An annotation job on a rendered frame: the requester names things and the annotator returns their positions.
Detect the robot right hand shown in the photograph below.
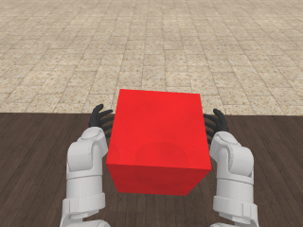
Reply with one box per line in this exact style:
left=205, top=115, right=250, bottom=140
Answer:
left=203, top=108, right=229, bottom=145

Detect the robot right forearm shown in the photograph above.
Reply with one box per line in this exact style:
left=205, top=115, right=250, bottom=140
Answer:
left=209, top=131, right=259, bottom=227

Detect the carton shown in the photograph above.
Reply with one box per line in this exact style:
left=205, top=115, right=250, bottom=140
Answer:
left=105, top=89, right=212, bottom=196

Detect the robot left forearm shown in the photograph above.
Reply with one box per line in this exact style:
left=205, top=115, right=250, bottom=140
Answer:
left=60, top=127, right=108, bottom=227

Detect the robot left hand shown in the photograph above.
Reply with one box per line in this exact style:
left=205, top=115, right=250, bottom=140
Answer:
left=88, top=103, right=115, bottom=139

